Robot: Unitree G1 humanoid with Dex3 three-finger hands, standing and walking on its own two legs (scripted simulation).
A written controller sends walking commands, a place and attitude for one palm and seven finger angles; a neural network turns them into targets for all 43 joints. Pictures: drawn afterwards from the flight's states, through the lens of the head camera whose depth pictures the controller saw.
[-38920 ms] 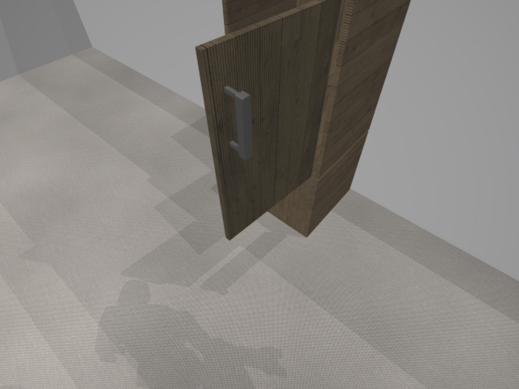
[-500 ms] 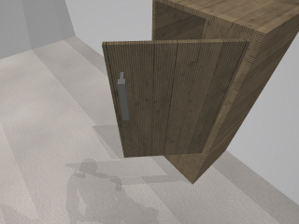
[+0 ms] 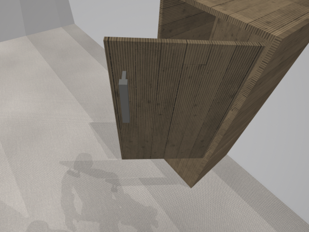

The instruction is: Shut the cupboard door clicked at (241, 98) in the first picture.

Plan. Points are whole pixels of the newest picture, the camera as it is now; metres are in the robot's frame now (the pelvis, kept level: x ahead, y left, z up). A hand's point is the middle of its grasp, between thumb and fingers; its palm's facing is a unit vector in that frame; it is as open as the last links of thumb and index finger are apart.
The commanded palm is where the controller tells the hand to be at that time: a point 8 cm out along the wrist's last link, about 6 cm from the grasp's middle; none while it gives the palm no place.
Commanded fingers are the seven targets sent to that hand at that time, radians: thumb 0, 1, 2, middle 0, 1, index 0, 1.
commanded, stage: shuffle to correct the standing spot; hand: left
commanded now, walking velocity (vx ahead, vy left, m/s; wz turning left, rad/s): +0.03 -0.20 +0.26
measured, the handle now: (125, 98) +0.45 +0.11 +0.09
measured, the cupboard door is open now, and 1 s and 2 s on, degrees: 53 53 53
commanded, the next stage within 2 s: come to a stop and stand still in 0.54 s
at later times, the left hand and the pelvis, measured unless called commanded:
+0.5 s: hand out of the picture -0.02 +0.09 -0.19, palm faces +0.11 -0.99 -0.11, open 7.4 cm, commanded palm none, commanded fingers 0.00 0.90 0.90 -0.20 -0.30 -0.20 -0.30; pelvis +0.02 -0.06 +0.00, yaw +4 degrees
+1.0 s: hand out of the picture +0.04 +0.04 -0.19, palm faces +0.16 -0.98 -0.15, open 7.3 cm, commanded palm none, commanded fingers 0.00 0.90 0.90 -0.20 -0.30 -0.20 -0.30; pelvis +0.03 -0.13 +0.00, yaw +5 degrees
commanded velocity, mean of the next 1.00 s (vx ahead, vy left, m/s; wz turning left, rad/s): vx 0.00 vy -0.06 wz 0.05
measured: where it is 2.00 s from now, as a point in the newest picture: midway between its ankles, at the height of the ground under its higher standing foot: outside the picture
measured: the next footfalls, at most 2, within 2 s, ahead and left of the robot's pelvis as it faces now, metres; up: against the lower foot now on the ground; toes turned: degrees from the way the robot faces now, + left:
right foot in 0.68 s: +0.05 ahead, -0.27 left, +0.00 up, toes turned +1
left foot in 0.92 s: +0.07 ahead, -0.05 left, +0.00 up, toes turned +7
